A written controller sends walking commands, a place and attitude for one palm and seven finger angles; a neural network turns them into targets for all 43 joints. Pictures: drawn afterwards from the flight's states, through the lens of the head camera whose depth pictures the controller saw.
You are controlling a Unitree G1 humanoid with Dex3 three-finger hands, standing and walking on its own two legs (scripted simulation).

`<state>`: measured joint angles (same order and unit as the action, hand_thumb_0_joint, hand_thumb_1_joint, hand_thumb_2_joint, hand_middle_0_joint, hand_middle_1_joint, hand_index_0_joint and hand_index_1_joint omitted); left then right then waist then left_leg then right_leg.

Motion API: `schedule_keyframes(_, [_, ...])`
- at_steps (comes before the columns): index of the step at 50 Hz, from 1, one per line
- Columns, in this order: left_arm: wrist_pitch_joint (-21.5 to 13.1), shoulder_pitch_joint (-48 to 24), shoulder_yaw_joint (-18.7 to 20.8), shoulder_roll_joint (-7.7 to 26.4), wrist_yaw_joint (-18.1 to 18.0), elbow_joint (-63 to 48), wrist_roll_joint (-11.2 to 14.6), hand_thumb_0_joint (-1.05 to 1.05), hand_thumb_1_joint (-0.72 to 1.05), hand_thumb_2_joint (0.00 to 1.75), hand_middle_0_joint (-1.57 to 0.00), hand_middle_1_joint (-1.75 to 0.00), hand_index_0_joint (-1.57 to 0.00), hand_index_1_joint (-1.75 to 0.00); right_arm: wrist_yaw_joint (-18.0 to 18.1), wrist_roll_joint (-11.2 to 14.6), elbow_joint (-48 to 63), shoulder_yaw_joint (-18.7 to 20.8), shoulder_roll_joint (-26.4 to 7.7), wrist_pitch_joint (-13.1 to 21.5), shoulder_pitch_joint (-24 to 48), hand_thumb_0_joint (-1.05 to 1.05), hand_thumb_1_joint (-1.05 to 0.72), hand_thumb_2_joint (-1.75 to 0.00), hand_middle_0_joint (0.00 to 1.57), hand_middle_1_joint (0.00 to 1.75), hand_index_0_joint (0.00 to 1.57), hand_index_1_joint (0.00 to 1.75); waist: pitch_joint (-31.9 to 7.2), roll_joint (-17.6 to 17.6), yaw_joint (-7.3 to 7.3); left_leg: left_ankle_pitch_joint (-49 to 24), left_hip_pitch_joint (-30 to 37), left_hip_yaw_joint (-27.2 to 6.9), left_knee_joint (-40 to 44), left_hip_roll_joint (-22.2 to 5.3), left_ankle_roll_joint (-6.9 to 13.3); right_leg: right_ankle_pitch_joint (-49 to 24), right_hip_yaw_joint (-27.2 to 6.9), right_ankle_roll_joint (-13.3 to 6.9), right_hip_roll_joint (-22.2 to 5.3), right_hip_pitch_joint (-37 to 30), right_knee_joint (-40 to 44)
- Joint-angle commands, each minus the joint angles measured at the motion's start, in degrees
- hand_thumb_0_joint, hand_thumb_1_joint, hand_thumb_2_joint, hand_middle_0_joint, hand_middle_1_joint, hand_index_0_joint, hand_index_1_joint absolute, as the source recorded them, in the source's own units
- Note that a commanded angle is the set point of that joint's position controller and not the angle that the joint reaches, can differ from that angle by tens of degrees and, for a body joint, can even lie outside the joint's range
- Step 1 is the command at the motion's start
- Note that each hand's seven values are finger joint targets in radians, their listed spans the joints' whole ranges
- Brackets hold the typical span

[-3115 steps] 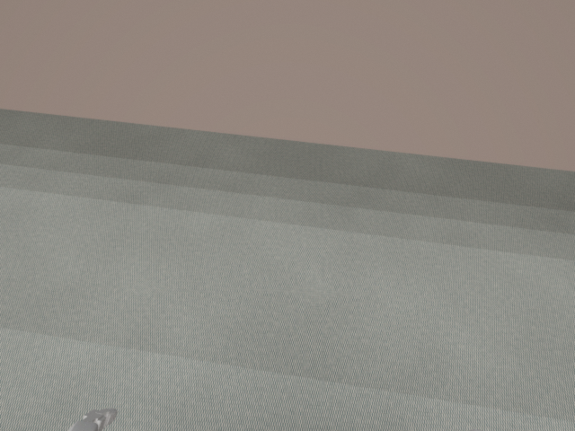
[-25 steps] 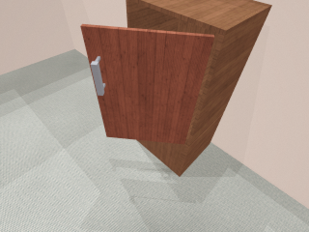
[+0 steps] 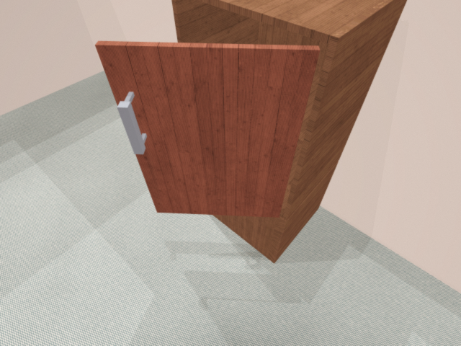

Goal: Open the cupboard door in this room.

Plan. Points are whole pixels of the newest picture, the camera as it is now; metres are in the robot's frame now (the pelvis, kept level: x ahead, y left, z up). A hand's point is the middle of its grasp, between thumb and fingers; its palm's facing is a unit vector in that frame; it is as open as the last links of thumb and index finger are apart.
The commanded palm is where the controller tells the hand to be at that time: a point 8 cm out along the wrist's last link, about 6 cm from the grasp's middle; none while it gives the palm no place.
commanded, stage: come to a stop and stand still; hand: left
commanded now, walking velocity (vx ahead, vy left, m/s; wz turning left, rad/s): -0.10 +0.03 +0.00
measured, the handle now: (135, 123) +0.56 +0.25 +0.06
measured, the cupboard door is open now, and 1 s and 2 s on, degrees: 39 39 39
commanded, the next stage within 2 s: look again from close up in 0.80 s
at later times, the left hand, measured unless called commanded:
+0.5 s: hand out of the picture -0.01 +0.18 -0.16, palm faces +0.02 -0.97 -0.25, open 7.4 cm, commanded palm none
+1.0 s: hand out of the picture -0.03 +0.16 -0.17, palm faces +0.04 -0.98 -0.19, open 7.4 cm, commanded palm none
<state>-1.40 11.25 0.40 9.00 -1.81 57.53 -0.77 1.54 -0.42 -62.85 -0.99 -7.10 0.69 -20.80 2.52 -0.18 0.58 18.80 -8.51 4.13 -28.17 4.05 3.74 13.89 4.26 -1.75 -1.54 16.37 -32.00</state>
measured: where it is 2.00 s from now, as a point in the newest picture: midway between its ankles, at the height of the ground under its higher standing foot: outside the picture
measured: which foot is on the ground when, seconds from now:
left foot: down 0.00-1.00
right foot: down 0.00-1.00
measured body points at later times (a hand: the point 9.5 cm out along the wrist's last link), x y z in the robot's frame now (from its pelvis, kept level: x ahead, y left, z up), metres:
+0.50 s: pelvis -0.03 -0.01 +0.00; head -0.04 -0.02 +0.45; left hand -0.01 +0.23 -0.14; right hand +0.01 -0.24 -0.16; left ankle -0.04 +0.08 -0.73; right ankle +0.03 -0.10 -0.73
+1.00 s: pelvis -0.04 -0.02 +0.01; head -0.04 -0.02 +0.46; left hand -0.03 +0.21 -0.15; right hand -0.07 -0.25 -0.15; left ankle -0.04 +0.08 -0.73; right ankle +0.03 -0.10 -0.73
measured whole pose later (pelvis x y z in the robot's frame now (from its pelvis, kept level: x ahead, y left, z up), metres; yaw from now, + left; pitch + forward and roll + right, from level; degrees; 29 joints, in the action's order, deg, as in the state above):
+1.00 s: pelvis -0.04 -0.02 +0.01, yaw +1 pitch -1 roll +1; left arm -0.8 16.4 -0.4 9.5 -1.5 61.9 -0.8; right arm 0.8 -1.3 -63.0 -0.9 -10.1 0.2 -21.1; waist 0.2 -1.0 0.4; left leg 13.3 -10.2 2.4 -24.7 2.8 2.6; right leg 8.0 5.4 -3.3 0.2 15.9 -25.0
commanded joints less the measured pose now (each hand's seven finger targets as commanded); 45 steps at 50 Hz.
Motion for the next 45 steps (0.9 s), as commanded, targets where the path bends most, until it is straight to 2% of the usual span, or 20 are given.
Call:
schedule_keyframes(1, [0.23, 4.98, 1.06, 5.92, -0.79, -1.05, 0.37, 0.00, 0.90, 0.90, -0.20, -0.30, -0.20, -0.30, 0.64, -0.04, 1.60, 1.52, -3.60, 0.32, -4.14, 0.00, -0.90, -0.90, 0.20, 0.30, 0.20, 0.30, -0.48, -7.82, -0.22, -11.51, -6.49, -5.64, 5.25, -7.62, -2.74, -27.88, -10.28, -4.51, -10.76, -7.58, 4.35])
schedule_keyframes(4, [0.61, 4.47, 1.11, 5.69, -1.09, -1.94, 0.36, 0.00, 0.90, 0.90, -0.20, -0.30, -0.20, -0.30, 0.79, -0.14, 1.75, 1.93, -4.72, 0.44, -3.29, 0.00, -0.90, -0.90, 0.20, 0.30, 0.20, 0.30, -2.64, -4.58, -0.66, -20.52, -3.71, -6.43, 5.50, -9.26, -2.31, -26.81, -8.95, -3.00, -8.85, -7.73, 2.89])
schedule_keyframes(5, [0.84, 4.34, 1.15, 5.67, -1.19, -2.05, 0.29, 0.00, 0.90, 0.90, -0.20, -0.30, -0.20, -0.30, 0.84, -0.22, 1.84, 2.08, -4.86, 0.43, -2.29, 0.00, -0.90, -0.90, 0.20, 0.30, 0.20, 0.30, -2.16, -1.32, -0.94, -23.61, -3.12, -6.48, 5.49, -9.67, -2.12, -25.84, -8.65, -2.63, -8.19, -7.05, 2.56])
schedule_keyframes(6, [0.96, 4.29, 1.35, 5.83, -1.26, -2.37, 0.25, 0.00, 0.90, 0.90, -0.20, -0.30, -0.20, -0.30, 0.87, -0.29, 2.21, 2.19, -4.99, 0.36, -1.73, 0.00, -0.90, -0.90, 0.20, 0.30, 0.20, 0.30, -2.82, -0.28, -0.97, -25.23, -2.84, -6.78, 5.11, -10.03, -1.92, -24.21, -8.67, -2.36, -7.62, -6.92, 2.18])
schedule_keyframes(10, [1.40, 4.01, 1.40, 5.26, -1.18, -2.70, -0.06, 0.00, 0.90, 0.90, -0.20, -0.30, -0.20, -0.30, 0.79, -0.40, 2.94, 2.32, -4.84, 0.12, 0.24, 0.00, -0.90, -0.90, 0.20, 0.30, 0.20, 0.30, -2.46, 0.25, -1.20, -20.17, -3.52, -7.13, 6.13, -10.56, -1.32, -17.14, -8.45, -2.05, -6.65, -6.16, 4.10])
schedule_keyframes(13, [1.35, 3.71, 1.18, 5.09, -0.93, -2.76, -0.08, 0.00, 0.90, 0.90, -0.20, -0.30, -0.20, -0.30, 0.52, -0.38, 3.25, 2.18, -4.84, 0.02, 1.15, 0.00, -0.90, -0.90, 0.20, 0.30, 0.20, 0.30, -1.61, -0.57, -1.02, -11.95, -5.16, -7.26, 7.43, -9.94, -1.39, -11.68, -9.19, -1.91, -6.44, -5.73, 6.51])
schedule_keyframes(14, [0.49, 9.68, 1.36, 7.49, -2.91, 0.27, 0.04, 0.00, 0.90, 0.90, -0.20, -0.30, -0.20, -0.30, 0.22, 0.49, 7.43, 2.52, -8.90, 0.73, 6.41, 0.00, -0.90, -0.90, 0.20, 0.30, 0.20, 0.30, -3.70, 3.69, -2.35, -17.87, -4.43, -5.06, -0.98, -11.40, -2.69, -28.17, -8.84, -1.44, -8.88, -6.57, 2.86])
schedule_keyframes(15, [-0.33, 8.95, 1.11, 9.66, -2.63, -0.63, -0.04, 0.00, 0.90, 0.90, -0.20, -0.30, -0.20, -0.30, 0.03, 0.33, 9.18, 2.00, -7.82, 0.75, 6.20, 0.00, -0.90, -0.90, 0.20, 0.30, 0.20, 0.30, -4.73, 4.76, -1.04, -18.17, -5.95, -4.35, -2.70, -8.66, -3.56, -37.42, -10.66, -2.74, -10.87, -8.54, 2.53])
schedule_keyframes(16, [-0.39, 6.47, 1.13, 8.87, -2.06, -1.60, 0.17, 0.00, 0.90, 0.90, -0.20, -0.30, -0.20, -0.30, 0.02, -0.01, 7.91, 2.09, -5.20, 0.75, 0.99, 0.00, -0.90, -0.90, 0.20, 0.30, 0.20, 0.30, -9.72, 5.44, 1.13, -12.51, -3.84, -5.69, 1.25, -7.32, -3.88, -33.77, -11.85, -4.47, -11.79, -10.13, 0.53])
schedule_keyframes(17, [-0.27, 5.23, 0.66, 8.03, -1.78, -1.82, 0.37, 0.00, 0.90, 0.90, -0.20, -0.30, -0.20, -0.30, 0.20, -0.17, 7.68, 2.01, -5.44, 0.40, 0.82, 0.00, -0.90, -0.90, 0.20, 0.30, 0.20, 0.30, -9.83, 3.48, 0.82, -10.77, -3.02, -6.32, 1.97, -8.20, -3.06, -25.09, -10.36, -4.10, -10.37, -9.10, 2.09])
schedule_keyframes(18, [-0.04, 4.24, 0.29, 7.72, -1.47, -2.09, 0.34, 0.00, 0.90, 0.90, -0.20, -0.30, -0.20, -0.30, 0.13, -0.19, 7.98, 1.98, -6.35, 0.02, 1.32, 0.00, -0.90, -0.90, 0.20, 0.30, 0.20, 0.30, -8.07, 1.64, 0.88, -7.07, -3.54, -7.00, 2.95, -8.62, -2.49, -13.45, -9.98, -3.69, -9.09, -7.15, 4.91])
schedule_keyframes(19, [0.25, 3.27, 0.28, 7.45, -1.14, -2.40, 0.17, 0.00, 0.90, 0.90, -0.20, -0.30, -0.20, -0.30, -0.02, -0.31, 8.49, 2.12, -6.88, -0.20, 2.17, 0.00, -0.90, -0.90, 0.20, 0.30, 0.20, 0.30, -3.96, 1.95, 0.77, -3.49, -5.64, -8.40, 5.06, -8.73, -1.88, -2.44, -10.19, -3.31, -7.81, -4.17, 7.24])
schedule_keyframes(21, [0.52, 2.82, 0.26, 7.79, -0.73, -2.37, -0.12, 0.00, 0.90, 0.90, -0.20, -0.30, -0.20, -0.30, -0.29, -0.64, 9.37, 2.38, -8.60, -0.33, 3.42, 0.00, -0.90, -0.90, 0.20, 0.30, 0.20, 0.30, 2.99, -1.21, 0.29, 0.76, -9.41, -10.11, 7.68, -9.15, -0.85, 7.19, -9.78, -2.59, -5.72, -0.22, 9.76])
schedule_keyframes(23, [0.38, 3.36, 0.61, 8.43, -0.46, -2.35, -0.23, 0.00, 0.90, 0.90, -0.20, -0.30, -0.20, -0.30, -0.52, -0.86, 9.54, 2.81, -10.75, -0.24, 3.05, 0.00, -0.90, -0.90, 0.20, 0.30, 0.20, 0.30, 5.24, -3.24, 0.33, 4.72, -11.15, -10.62, 9.21, -8.54, -0.33, 11.39, -10.50, -2.54, -5.11, 1.14, 10.92])
schedule_keyframes(25, [0.29, 3.99, 0.79, 8.72, -0.32, -2.30, -0.30, 0.00, 0.90, 0.90, -0.20, -0.30, -0.20, -0.30, -0.58, -0.94, 9.34, 2.81, -11.00, -0.08, 2.57, 0.00, -0.90, -0.90, 0.20, 0.30, 0.20, 0.30, 4.91, -0.51, 0.42, 5.36, -10.56, -10.73, 10.44, -8.54, -0.12, 11.08, -10.41, -2.53, -4.89, 1.39, 11.02])
schedule_keyframes(27, [0.25, 5.26, 0.92, 8.44, -0.18, -2.02, -0.34, 0.00, 0.90, 0.90, -0.20, -0.30, -0.20, -0.30, -0.61, -0.98, 9.14, 2.72, -11.17, 0.02, 2.67, 0.00, -0.90, -0.90, 0.20, 0.30, 0.20, 0.30, 4.37, -0.21, 0.05, 7.77, -11.73, -10.94, 11.11, -8.39, 0.04, 11.30, -10.29, -2.06, -4.54, 0.10, 11.40])
schedule_keyframes(29, [0.09, 5.83, 1.08, 8.58, -0.11, -1.69, -0.33, 0.00, 0.90, 0.90, -0.20, -0.30, -0.20, -0.30, -0.62, -0.97, 8.86, 2.75, -11.29, 0.01, 2.18, 0.00, -0.90, -0.90, 0.20, 0.30, 0.20, 0.30, 3.87, -1.98, 0.10, 8.20, -11.77, -10.61, 10.62, -7.90, 0.12, 13.23, -11.09, -2.12, -4.97, -0.07, 12.71])
schedule_keyframes(35, [-0.35, 5.98, 1.31, 8.80, 0.01, -1.32, -0.10, 0.00, 0.90, 0.90, -0.20, -0.30, -0.20, -0.30, -0.59, -0.93, 6.70, 2.30, -10.08, 0.27, -0.32, 0.00, -0.90, -0.90, 0.20, 0.30, 0.20, 0.30, 1.10, -2.54, 0.73, 3.45, -8.61, -8.95, 8.37, -6.98, -0.28, 14.04, -12.40, -2.60, -6.49, -0.15, 15.22])
schedule_keyframes(39, [-0.45, 5.91, 1.26, 8.64, 0.08, -0.55, 0.06, 0.00, 0.90, 0.90, -0.20, -0.30, -0.20, -0.30, -0.57, -0.91, 5.20, 2.00, -9.85, 0.49, -0.81, 0.00, -0.90, -0.90, 0.20, 0.30, 0.20, 0.30, 1.90, -1.42, 0.49, 3.44, -9.86, -9.38, 8.97, -7.25, -0.48, 14.08, -12.47, -2.62, -6.59, -0.68, 15.35])
schedule_keyframes(45, [-0.32, 7.08, 0.62, 6.82, 0.06, 1.23, 0.14, 0.00, 0.90, 0.90, -0.20, -0.30, -0.20, -0.30, -0.38, -0.80, 3.29, 1.19, -8.26, 0.83, -1.15, 0.00, -0.90, -0.90, 0.20, 0.30, 0.20, 0.30, 2.93, 1.44, -0.63, 3.89, -12.79, -10.83, 12.43, -8.62, -0.65, 8.24, -10.24, -2.09, -5.63, -4.76, 13.44])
